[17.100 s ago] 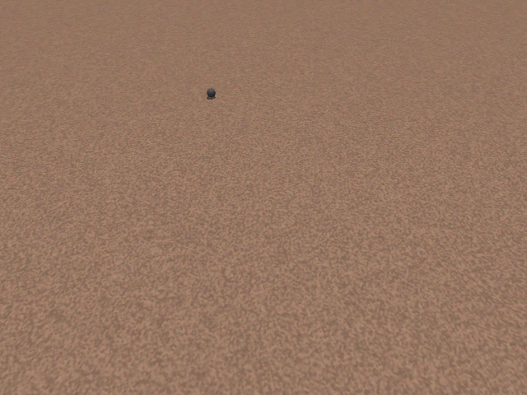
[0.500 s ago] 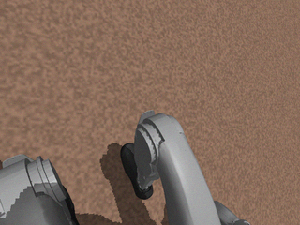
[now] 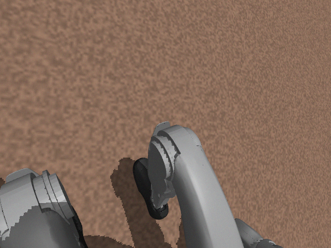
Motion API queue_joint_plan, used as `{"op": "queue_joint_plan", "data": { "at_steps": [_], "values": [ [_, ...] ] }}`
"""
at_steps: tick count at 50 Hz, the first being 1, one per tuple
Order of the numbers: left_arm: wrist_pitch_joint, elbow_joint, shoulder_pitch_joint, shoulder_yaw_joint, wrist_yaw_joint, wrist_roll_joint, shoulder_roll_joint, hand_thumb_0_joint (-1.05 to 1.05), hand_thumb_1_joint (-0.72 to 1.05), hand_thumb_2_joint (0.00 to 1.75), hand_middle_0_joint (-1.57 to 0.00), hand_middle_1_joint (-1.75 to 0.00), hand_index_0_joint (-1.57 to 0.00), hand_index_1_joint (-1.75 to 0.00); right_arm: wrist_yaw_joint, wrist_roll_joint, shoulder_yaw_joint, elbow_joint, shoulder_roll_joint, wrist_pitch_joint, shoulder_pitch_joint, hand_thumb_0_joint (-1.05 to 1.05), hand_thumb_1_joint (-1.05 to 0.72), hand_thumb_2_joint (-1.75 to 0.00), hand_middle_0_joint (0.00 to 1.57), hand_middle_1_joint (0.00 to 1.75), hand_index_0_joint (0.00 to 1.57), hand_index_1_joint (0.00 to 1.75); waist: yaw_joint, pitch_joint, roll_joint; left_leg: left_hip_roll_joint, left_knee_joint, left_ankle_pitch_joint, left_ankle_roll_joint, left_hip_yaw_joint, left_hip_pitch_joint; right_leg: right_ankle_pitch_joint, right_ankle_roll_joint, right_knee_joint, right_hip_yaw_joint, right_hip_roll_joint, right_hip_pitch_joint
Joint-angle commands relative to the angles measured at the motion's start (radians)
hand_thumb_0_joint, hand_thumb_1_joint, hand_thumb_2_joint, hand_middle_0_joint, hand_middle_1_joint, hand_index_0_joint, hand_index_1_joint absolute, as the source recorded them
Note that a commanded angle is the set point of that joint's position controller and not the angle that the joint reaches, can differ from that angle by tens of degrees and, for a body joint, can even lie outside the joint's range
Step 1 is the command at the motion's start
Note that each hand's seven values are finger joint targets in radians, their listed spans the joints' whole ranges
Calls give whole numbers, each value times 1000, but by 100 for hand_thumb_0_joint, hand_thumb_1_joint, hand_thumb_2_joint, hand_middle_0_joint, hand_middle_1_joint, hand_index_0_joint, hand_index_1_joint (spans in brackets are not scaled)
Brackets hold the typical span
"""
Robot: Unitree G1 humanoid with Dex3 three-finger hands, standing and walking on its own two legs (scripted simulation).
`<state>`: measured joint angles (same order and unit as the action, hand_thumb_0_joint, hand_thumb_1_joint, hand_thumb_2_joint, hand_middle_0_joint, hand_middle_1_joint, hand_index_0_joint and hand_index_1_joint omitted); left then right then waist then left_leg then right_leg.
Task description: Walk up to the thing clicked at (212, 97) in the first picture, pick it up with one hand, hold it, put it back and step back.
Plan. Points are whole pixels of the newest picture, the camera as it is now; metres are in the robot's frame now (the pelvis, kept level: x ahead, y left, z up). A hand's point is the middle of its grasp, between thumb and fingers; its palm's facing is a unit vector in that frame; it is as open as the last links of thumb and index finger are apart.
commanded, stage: close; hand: left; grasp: from above
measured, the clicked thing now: out of the picture +0.47 +0.31 -0.28
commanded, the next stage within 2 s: settle in 1.04 s
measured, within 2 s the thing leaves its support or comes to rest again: leaves its support in 1.44 s
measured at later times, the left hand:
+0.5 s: hand out of the picture +0.45 +0.30 -0.27, palm faces -0.45 -0.16 -0.88, open 10.8 cm
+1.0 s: hand out of the picture +0.44 +0.31 -0.26, palm faces -0.46 -0.17 -0.87, open 8.2 cm
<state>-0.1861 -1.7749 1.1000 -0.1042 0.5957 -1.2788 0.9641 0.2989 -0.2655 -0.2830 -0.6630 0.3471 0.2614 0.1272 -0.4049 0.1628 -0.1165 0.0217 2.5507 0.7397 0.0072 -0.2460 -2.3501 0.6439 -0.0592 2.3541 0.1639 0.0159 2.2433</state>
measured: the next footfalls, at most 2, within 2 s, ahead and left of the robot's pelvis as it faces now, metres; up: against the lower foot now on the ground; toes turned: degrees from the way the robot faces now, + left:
none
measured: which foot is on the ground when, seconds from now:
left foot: down 0.00-1.00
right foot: down 0.00-1.00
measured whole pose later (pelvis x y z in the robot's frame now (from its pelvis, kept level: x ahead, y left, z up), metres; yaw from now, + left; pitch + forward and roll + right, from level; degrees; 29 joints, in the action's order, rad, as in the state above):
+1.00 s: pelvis -0.01 +0.00 +0.00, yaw +0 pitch +28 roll -15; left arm -0.22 -1.79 1.12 -0.09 0.61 -1.29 1.00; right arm 0.28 -0.26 -0.31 -0.63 0.36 0.26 0.12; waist -0.41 0.18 -0.14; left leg 0.02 2.54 0.72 0.01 -0.25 -2.34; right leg 0.63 -0.06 2.34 0.17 0.02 2.23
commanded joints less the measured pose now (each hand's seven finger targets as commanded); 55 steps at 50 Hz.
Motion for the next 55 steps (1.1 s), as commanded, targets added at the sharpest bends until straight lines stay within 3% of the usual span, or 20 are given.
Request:
{"op": "queue_joint_plan", "data": {
  "at_steps": [1,4,5,8,11,15,19,21,23,31,34,36,37,40,42,43,44,45,49,55],
  "values": [
    [-25,122,277,18,44,-3,180,0,-29,93,-19,-105,-22,-102,-9,12,95,-17,331,-8,198,0,-90,-90,20,30,20,30,-63,-641,531,18,-282,-248,-8,79,498,-257,77,-165,114,52,-358],
    [-31,75,247,30,57,-11,167,0,-24,91,-22,-104,-25,-101,-9,11,85,-10,328,-7,190,0,-90,-90,20,30,20,30,-74,-582,483,15,-275,-206,-2,87,451,-231,72,-179,110,55,-356],
    [-32,84,238,18,67,-14,183,0,-24,91,-23,-103,-25,-101,-14,9,88,-12,329,-11,194,0,-90,-90,20,30,20,30,-59,-608,477,16,-276,-220,0,94,454,-244,73,-194,104,63,-382],
    [-27,84,261,3,86,-25,209,0,-20,87,-25,-101,-28,-98,-15,6,83,-10,334,-4,188,0,-90,-90,20,30,20,30,-59,-603,512,18,-290,-221,-7,86,483,-238,74,-180,110,55,-352],
    [-12,54,251,20,98,-31,183,0,-15,85,-28,-101,-32,-97,-15,3,81,1,336,0,180,0,-90,-90,20,30,20,30,-78,-581,480,20,-282,-202,-5,85,468,-235,70,-182,107,56,-353],
    [-3,102,301,0,107,-15,223,0,-10,83,-32,-98,-36,-94,-13,5,79,-7,345,13,181,0,-90,-90,20,30,20,30,-76,-616,516,26,-280,-227,-10,74,498,-254,69,-174,109,51,-360],
    [14,57,254,10,100,-10,207,0,-2,79,-37,-99,-42,-93,-9,1,77,-6,344,19,180,0,-90,-90,20,30,20,30,-84,-596,520,26,-280,-226,-12,78,495,-258,69,-176,109,56,-375],
    [16,100,278,-12,97,-3,248,0,-1,77,-38,-97,-43,-92,-11,6,82,-12,354,18,189,0,-90,-90,20,30,20,30,-67,-637,548,25,-286,-243,-12,81,509,-267,72,-180,104,57,-392],
    [22,77,256,-4,82,6,227,0,2,74,-39,-97,-45,-91,-6,3,84,-8,359,22,191,0,-90,-90,20,30,20,30,-78,-610,546,24,-276,-252,-10,87,506,-275,70,-176,106,52,-389],
    [13,125,212,-8,58,26,227,0,18,69,-48,-97,-56,-88,-5,15,85,-9,343,7,199,0,-90,-90,20,30,20,30,-44,-676,551,26,-282,-305,-14,79,519,-310,75,-175,109,60,-426],
    [10,118,206,-2,57,21,217,0,22,65,-50,-96,-59,-87,-9,11,93,-7,351,-8,209,0,-90,-90,20,30,20,30,-47,-670,529,21,-275,-294,-3,98,481,-306,74,-194,101,68,-445],
    [11,90,212,11,45,25,191,0,26,63,-52,-95,-62,-85,-5,12,77,-10,330,-5,210,0,-90,-90,20,30,20,30,-69,-621,500,21,-263,-289,-1,94,474,-302,71,-188,107,64,-409],
    [3,109,235,19,45,28,192,0,29,63,-55,-95,-64,-85,-8,13,92,-8,353,-4,209,0,-90,-90,20,30,20,30,-74,-610,508,22,-270,-273,-1,94,470,-287,72,-191,106,64,-400],
    [-12,146,261,-10,48,27,221,0,37,63,-59,-95,-70,-84,-16,20,84,-9,341,-6,206,0,-90,-90,20,30,20,30,-54,-629,520,23,-286,-259,-8,76,495,-263,76,-184,112,55,-377],
    [-15,54,217,26,41,14,170,0,42,60,-62,-95,-73,-84,-14,11,79,-1,337,-5,197,0,-90,-90,20,30,20,30,-87,-558,471,22,-284,-208,-3,76,450,-229,73,-190,117,59,-360],
    [-19,69,228,33,38,6,176,0,45,59,-64,-95,-75,-83,-15,13,79,6,343,-7,198,0,-90,-90,20,30,20,30,-90,-549,464,19,-288,-193,-1,78,437,-215,71,-197,117,58,-354],
    [-28,121,267,26,42,8,208,0,48,58,-66,-94,-77,-82,-21,19,80,6,345,-7,191,0,-90,-90,20,30,20,30,-69,-578,482,20,-291,-190,-5,74,456,-209,73,-193,114,54,-352],
    [-28,105,264,15,46,-1,225,0,50,58,-68,-93,-79,-82,-24,16,75,5,341,-8,196,0,-90,-90,20,30,20,30,-69,-585,505,21,-296,-205,-6,73,478,-222,75,-191,112,53,-359],
    [-29,74,248,39,54,-16,201,0,59,60,-76,-91,-87,-80,-28,10,68,13,341,-7,181,0,-90,-90,20,30,20,30,-79,-569,487,23,-297,-190,-10,65,481,-214,71,-182,119,51,-345],
    [-23,78,262,41,73,-16,217,0,71,62,-88,-86,-97,-77,-33,7,67,9,346,-8,184,0,-90,-90,20,30,20,30,-80,-576,500,24,-287,-206,-6,78,473,-237,68,-200,112,58,-364]
  ]
}}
